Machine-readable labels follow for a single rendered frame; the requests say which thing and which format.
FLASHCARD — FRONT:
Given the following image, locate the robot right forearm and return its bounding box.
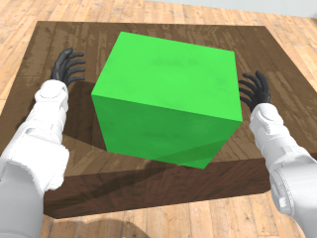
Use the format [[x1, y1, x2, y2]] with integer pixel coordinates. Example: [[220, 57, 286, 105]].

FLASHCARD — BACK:
[[249, 103, 317, 173]]

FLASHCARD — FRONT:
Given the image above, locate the left robot upper arm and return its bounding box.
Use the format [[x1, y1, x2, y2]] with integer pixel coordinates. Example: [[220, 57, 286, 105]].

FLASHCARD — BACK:
[[0, 133, 69, 238]]

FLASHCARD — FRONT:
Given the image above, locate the carton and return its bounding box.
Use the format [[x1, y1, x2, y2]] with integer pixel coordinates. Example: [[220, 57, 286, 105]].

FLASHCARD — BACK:
[[91, 31, 243, 170]]

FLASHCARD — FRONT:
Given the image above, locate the robot right hand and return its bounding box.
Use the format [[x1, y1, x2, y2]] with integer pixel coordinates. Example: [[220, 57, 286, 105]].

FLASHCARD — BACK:
[[238, 70, 271, 113]]

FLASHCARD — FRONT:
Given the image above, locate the right robot upper arm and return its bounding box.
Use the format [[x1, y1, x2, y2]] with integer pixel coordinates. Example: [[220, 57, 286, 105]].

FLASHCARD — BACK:
[[269, 163, 317, 238]]

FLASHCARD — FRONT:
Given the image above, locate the pedestal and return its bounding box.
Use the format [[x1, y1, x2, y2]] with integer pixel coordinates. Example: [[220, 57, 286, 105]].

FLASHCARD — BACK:
[[0, 21, 317, 219]]

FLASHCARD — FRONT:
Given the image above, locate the robot left hand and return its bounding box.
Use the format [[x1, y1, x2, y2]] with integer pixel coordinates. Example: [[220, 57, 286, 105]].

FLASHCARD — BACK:
[[50, 48, 86, 88]]

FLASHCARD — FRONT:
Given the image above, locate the robot left forearm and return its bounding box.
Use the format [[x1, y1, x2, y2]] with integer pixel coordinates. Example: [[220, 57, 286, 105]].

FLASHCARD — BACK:
[[0, 79, 68, 180]]

